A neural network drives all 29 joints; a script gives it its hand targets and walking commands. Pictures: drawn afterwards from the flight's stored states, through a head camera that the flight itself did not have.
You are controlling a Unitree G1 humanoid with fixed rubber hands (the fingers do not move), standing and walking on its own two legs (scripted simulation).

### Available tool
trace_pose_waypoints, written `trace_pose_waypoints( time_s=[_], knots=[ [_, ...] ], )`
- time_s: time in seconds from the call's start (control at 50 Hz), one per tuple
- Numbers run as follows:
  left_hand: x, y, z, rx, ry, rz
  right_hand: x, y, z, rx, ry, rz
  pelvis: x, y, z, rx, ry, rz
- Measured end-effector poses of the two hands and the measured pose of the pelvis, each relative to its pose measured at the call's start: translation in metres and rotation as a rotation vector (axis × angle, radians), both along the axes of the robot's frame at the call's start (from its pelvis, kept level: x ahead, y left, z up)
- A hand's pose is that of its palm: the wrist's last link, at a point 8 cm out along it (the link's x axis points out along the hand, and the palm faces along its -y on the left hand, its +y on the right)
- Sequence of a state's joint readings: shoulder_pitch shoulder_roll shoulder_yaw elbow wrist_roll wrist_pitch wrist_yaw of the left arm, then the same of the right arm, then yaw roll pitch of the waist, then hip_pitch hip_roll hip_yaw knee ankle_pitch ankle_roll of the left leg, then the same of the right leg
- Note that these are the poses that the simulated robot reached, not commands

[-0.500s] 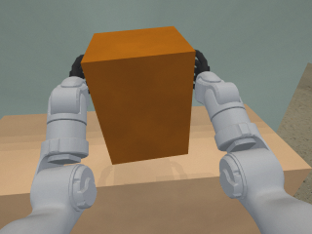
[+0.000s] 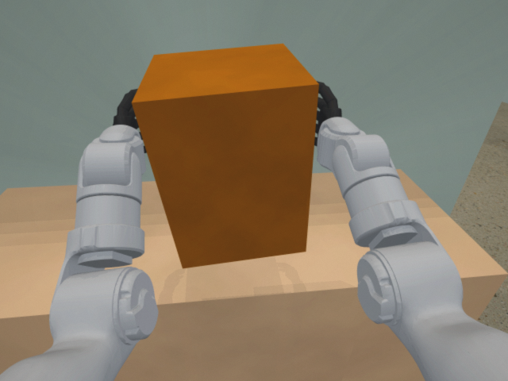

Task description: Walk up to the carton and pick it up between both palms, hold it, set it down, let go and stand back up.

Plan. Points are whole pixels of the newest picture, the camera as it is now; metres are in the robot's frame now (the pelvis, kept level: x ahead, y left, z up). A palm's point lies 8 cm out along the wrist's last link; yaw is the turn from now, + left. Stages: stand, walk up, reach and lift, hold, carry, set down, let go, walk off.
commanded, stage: hold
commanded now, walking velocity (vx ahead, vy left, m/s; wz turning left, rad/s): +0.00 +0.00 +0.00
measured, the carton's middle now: (232, 156) +0.40 +0.01 +0.25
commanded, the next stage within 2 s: set down in 0.88 s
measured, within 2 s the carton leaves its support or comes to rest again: neither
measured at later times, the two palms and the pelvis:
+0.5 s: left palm (128, 138) +0.38 +0.15 +0.30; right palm (327, 130) +0.38 -0.14 +0.30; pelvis +0.00 +0.00 +0.00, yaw +0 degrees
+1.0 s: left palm (126, 131) +0.38 +0.15 +0.31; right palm (328, 123) +0.38 -0.14 +0.31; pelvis +0.00 +0.00 +0.00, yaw +0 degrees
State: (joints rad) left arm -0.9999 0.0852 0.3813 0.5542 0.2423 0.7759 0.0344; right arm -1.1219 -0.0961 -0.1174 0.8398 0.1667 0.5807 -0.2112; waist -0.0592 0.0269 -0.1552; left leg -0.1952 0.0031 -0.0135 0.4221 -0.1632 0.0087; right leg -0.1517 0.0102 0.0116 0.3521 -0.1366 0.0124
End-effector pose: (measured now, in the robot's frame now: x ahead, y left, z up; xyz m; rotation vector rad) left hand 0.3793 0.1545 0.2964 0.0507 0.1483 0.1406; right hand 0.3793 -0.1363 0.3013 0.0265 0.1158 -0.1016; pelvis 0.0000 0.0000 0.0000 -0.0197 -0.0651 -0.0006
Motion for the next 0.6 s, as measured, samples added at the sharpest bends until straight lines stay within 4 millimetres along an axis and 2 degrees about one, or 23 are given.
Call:
trace_pose_waypoints(
  time_s=[0.6],
  knots=[
    [0.0021,-0.0002,-0.0008,0.001,0.001,0.000,0.0022,-0.0001,-0.0018,-0.003,0.002,0.000,0.0018,-0.0002,0.0001,0.000,0.002,0.000]
  ],
)
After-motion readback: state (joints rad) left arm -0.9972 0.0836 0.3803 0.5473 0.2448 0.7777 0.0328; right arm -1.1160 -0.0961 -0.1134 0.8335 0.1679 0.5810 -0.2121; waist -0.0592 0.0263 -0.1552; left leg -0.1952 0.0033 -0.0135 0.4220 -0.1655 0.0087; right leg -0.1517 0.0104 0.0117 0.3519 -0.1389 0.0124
